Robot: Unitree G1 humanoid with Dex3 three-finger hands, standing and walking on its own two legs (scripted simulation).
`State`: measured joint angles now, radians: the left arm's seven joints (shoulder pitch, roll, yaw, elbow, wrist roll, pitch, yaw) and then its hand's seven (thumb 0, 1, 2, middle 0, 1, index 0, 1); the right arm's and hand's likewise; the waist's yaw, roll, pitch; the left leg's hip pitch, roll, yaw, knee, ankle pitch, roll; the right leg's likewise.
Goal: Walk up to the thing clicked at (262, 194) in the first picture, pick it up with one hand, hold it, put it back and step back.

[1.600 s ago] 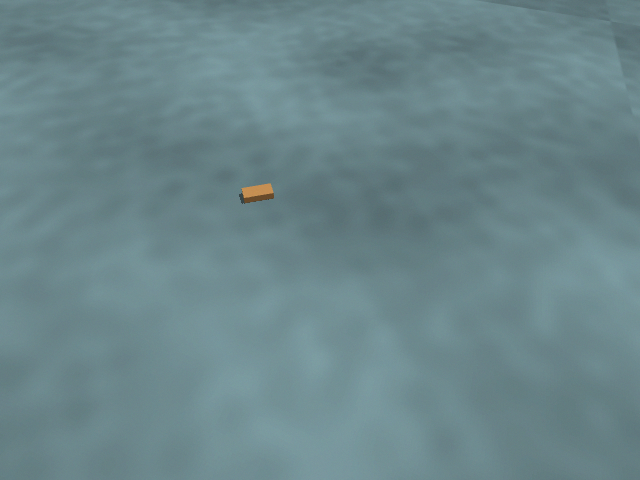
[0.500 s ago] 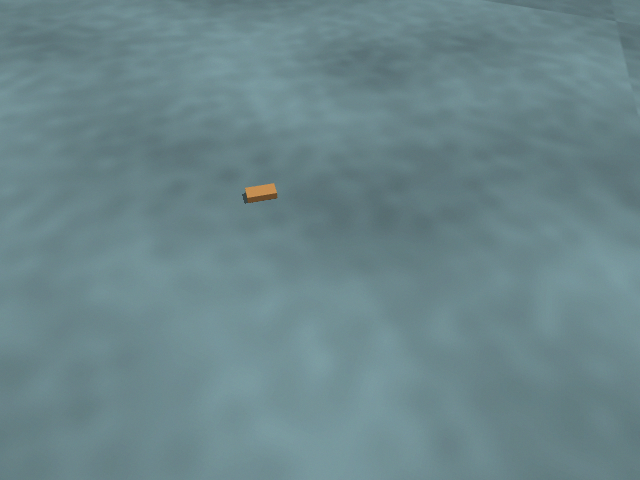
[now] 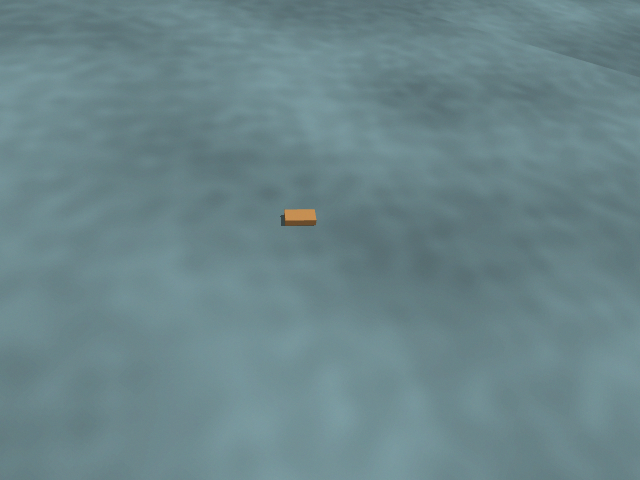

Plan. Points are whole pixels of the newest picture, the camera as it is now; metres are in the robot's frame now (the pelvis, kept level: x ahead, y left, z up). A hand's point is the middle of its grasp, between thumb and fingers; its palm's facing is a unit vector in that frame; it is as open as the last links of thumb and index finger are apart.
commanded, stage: walk up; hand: left
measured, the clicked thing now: (300, 217) +1.30 -0.01 -0.75
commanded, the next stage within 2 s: none
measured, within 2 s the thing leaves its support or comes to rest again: neither
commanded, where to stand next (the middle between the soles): +0.92 -0.25 m, yaw +6 degrees
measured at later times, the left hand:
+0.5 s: hand (198, 358) +0.32 +0.18 -0.12, palm faces +0.05 -0.94 -0.35, open 7.4 cm
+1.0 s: hand (218, 291) +0.48 +0.17 -0.16, palm faces +0.02 -0.96 -0.29, open 7.4 cm
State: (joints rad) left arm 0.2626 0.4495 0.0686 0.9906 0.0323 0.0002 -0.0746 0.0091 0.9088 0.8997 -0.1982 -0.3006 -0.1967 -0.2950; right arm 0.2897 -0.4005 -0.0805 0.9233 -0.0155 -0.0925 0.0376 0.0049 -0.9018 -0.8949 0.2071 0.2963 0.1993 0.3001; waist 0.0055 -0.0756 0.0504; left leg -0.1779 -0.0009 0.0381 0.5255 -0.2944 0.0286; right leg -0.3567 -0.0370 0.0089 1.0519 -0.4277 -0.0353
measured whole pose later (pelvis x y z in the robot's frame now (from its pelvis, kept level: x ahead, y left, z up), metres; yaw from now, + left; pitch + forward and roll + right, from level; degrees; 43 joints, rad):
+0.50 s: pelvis +0.24 -0.09 +0.00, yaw +3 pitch -4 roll +1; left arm 0.21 0.37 0.07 0.84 0.01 -0.05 -0.08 0.00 0.91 0.90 -0.20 -0.30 -0.20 -0.30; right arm 0.32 -0.42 -0.04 0.88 0.01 -0.08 0.01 0.01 -0.90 -0.89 0.21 0.30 0.20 0.30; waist 0.02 0.02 0.11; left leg -0.41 0.04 -0.03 1.18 -0.34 0.05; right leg -0.25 -0.01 -0.10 0.55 -0.23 -0.05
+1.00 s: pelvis +0.45 -0.10 +0.00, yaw +4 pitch -4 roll +0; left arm 0.34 0.44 0.07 0.83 0.02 0.00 -0.08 0.01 0.91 0.90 -0.20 -0.30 -0.20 -0.30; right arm 0.30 -0.37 -0.03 0.80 0.00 -0.11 0.01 0.00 -0.90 -0.89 0.21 0.30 0.20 0.30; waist 0.01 -0.10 0.09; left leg -0.25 0.05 0.09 0.55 -0.24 0.02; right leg -0.47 -0.04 0.07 1.11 -0.37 -0.02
